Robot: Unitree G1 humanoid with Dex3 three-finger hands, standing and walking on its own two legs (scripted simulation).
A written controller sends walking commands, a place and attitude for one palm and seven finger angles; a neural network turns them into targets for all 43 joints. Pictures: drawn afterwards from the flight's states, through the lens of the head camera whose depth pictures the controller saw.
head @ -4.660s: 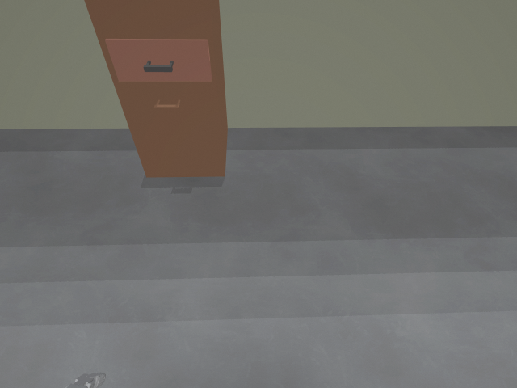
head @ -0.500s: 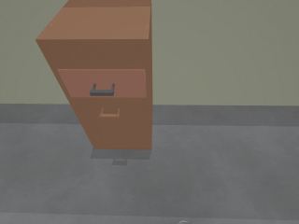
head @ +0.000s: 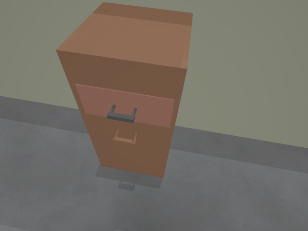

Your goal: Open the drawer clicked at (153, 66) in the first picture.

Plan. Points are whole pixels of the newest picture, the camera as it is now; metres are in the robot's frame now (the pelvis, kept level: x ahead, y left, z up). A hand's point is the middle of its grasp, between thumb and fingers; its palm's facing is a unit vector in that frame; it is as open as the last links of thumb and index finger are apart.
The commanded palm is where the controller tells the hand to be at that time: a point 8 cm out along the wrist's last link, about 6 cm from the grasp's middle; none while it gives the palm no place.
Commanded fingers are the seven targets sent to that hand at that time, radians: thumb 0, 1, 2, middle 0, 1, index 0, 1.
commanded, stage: come to a stop and stand still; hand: left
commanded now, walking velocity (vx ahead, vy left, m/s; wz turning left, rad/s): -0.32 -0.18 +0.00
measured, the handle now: (122, 113) +0.54 +0.18 -0.10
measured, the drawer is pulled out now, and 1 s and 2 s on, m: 0.00 0.00 0.00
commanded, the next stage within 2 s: look again from close up in 1.52 s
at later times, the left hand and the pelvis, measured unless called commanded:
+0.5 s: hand out of the picture +0.03 +0.14 -0.15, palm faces +0.01 -0.95 -0.30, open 7.3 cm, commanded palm none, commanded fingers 0.00 0.90 0.90 -0.20 -0.30 -0.20 -0.30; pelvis -0.04 -0.06 +0.00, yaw -2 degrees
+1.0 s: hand out of the picture -0.08 +0.14 -0.16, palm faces +0.10 -0.97 -0.23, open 7.4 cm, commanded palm none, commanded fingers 0.00 0.90 0.90 -0.20 -0.30 -0.20 -0.30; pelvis -0.04 -0.03 +0.01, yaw +0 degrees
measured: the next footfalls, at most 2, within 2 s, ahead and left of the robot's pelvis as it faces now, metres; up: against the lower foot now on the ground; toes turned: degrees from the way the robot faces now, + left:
right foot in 0.44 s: -0.02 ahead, -0.16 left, +0.00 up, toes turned -4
left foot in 1.00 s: -0.03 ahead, +0.10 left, +0.00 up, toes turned +3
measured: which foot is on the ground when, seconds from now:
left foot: down 0.00-0.44, up 0.46-0.98, down 1.00-1.00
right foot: down 0.00-0.00, up 0.02-0.42, down 0.44-1.00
